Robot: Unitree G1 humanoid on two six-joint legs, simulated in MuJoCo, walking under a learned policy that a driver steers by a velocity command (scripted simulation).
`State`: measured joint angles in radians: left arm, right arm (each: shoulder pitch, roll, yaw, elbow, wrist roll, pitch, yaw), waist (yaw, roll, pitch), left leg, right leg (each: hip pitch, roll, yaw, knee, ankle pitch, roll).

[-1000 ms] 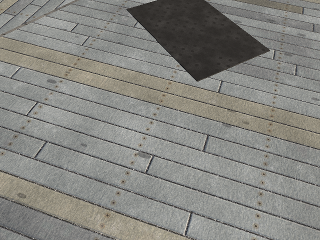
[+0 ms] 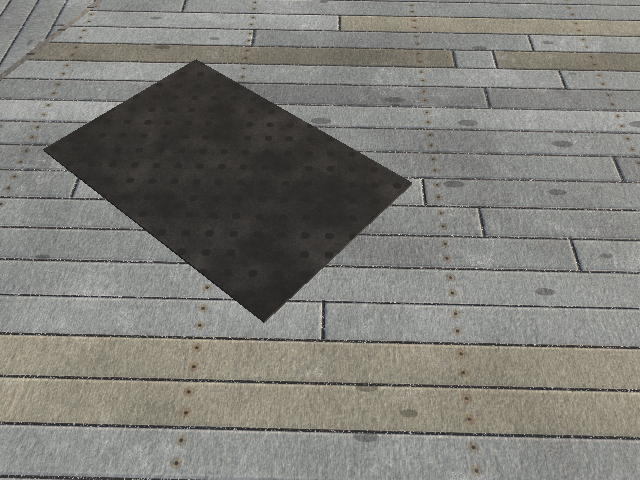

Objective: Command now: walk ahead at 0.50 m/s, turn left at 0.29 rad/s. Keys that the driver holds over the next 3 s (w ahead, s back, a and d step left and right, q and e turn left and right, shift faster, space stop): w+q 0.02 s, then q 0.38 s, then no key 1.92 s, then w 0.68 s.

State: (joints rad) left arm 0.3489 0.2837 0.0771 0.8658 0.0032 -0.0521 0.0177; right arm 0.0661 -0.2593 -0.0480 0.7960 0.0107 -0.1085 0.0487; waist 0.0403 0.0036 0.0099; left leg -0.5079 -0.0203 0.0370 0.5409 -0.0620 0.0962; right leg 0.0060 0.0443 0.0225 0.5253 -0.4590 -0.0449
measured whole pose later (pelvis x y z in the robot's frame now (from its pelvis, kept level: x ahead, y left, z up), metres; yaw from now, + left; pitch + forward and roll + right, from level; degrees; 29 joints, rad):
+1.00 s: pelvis +0.23 +0.03 +0.01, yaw +20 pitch -1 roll +0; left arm 0.21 0.24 0.03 0.80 0.02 -0.01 0.01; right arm 0.26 -0.22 -0.02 0.78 -0.02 0.00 -0.01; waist 0.02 -0.02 0.01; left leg -0.21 -0.01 -0.06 0.55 -0.33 0.00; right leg -0.31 0.01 0.06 0.51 -0.19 0.03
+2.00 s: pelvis +0.24 +0.05 +0.02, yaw +18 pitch -2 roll +0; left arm 0.19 0.21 0.04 1.11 0.00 0.02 0.05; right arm 0.33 -0.19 -0.01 1.01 0.00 -0.02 -0.03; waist 0.01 0.00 0.04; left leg -0.13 -0.03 -0.02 0.49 -0.33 0.02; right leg -0.26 -0.01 0.09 0.49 -0.21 0.04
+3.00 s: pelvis +0.47 +0.10 +0.01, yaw +19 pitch +2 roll -1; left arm 0.51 0.21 0.02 1.08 -0.01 -0.08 0.02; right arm -0.03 -0.23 -0.02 0.83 0.03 -0.10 0.04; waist 0.09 0.02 0.03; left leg -0.62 0.05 0.04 0.56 0.00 0.06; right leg 0.19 0.03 -0.03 0.14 -0.36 -0.02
